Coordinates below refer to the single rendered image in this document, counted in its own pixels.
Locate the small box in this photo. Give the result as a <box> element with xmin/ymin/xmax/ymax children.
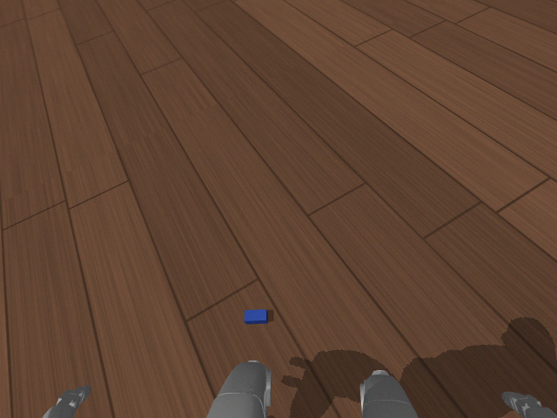
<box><xmin>244</xmin><ymin>309</ymin><xmax>268</xmax><ymax>324</ymax></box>

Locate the left robot hand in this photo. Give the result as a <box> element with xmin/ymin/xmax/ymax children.
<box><xmin>43</xmin><ymin>386</ymin><xmax>91</xmax><ymax>418</ymax></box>

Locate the right robot hand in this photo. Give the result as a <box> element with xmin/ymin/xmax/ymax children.
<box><xmin>502</xmin><ymin>392</ymin><xmax>557</xmax><ymax>418</ymax></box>

